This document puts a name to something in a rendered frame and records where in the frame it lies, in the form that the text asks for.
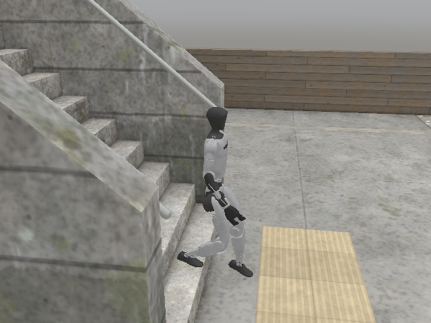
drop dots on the stairs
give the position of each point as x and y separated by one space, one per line
189 225

